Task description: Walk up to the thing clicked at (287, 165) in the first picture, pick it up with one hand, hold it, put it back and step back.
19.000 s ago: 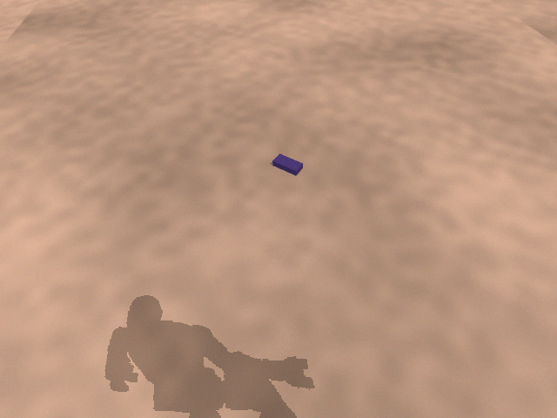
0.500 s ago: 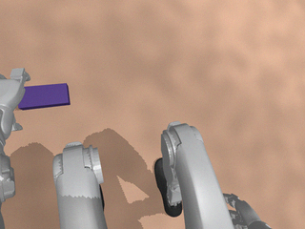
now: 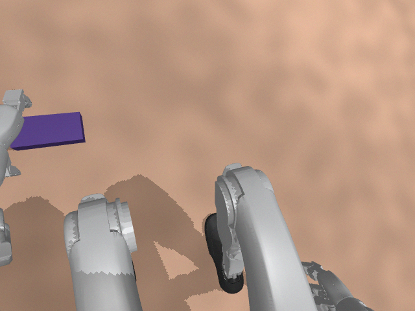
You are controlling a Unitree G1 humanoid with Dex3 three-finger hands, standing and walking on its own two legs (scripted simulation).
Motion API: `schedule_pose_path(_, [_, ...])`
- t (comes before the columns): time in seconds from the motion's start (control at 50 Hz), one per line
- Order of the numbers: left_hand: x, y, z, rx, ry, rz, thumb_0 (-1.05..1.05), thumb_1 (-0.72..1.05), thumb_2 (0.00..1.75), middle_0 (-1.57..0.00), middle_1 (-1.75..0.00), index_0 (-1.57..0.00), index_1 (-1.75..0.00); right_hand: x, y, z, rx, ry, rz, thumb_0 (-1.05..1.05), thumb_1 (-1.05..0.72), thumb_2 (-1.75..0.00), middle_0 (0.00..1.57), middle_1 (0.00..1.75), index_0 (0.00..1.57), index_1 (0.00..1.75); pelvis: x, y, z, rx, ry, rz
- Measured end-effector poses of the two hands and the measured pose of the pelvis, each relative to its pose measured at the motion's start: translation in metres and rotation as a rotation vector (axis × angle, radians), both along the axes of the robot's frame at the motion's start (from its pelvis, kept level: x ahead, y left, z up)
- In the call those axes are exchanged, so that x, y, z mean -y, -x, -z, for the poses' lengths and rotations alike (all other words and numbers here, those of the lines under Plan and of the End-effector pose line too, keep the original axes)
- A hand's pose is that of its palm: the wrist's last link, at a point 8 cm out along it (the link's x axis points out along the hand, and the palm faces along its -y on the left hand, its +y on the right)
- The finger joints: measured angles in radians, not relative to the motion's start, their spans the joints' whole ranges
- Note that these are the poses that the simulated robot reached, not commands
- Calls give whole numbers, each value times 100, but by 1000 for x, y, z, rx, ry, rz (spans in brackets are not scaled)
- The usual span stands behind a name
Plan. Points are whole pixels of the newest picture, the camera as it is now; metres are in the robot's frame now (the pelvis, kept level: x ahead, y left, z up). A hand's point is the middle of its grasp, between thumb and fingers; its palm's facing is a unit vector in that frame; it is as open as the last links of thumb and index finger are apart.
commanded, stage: rise first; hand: left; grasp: from above
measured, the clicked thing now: (48, 130) +0.49 +0.27 -0.30
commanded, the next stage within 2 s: approach in 1.18 s
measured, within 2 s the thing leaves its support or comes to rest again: neither
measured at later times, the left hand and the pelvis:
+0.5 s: hand (7, 135) +0.45 +0.30 -0.19, palm faces -0.47 -0.04 -0.88, open 14.1 cm; pelvis +0.00 +0.00 +0.00, yaw -1 degrees
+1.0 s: hand (4, 134) +0.45 +0.30 -0.18, palm faces -0.47 -0.03 -0.88, open 14.0 cm; pelvis -0.01 +0.00 +0.00, yaw -1 degrees
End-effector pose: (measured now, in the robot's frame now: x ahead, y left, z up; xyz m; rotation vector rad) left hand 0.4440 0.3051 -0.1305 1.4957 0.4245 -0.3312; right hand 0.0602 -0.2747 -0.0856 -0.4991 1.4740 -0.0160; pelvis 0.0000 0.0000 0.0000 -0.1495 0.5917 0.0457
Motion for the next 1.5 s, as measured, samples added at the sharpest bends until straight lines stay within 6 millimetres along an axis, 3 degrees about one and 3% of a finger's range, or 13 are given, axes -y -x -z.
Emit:
schedule_pose_path(0.42, [3, -17, 5, 3, -17, -12, 0, -53, 103, -10, -98, -9, -99, -7, 22, -1, -36, -14, 26, 0, -91, -90, 20, 30, 21, 30, -2, 0, 3, 3, 11, 7])
schedule_pose_path(0.88, [-1, -15, -12, 11, -11, 17, 0, -52, 103, -11, -97, -10, -98, -6, 15, -9, 2, 3, 12, 0, -91, -90, 20, 30, 21, 30, -3, 4, -2, 8, 15, 2])
schedule_pose_path(1.34, [-2, -12, -4, 5, -17, 16, 0, -49, 100, -14, -94, -13, -95, -13, 28, -11, -11, -6, 32, 0, -91, -89, 20, 30, 21, 30, -6, 5, -1, 6, 23, 2])
schedule_pose_path(1.5, [15, -24, -12, 17, -21, 56, 0, -47, 98, -14, -98, -14, -97, -14, 23, -13, 6, -10, 24, 0, -91, -89, 20, 30, 21, 30, -6, 4, -4, -4, 17, -1])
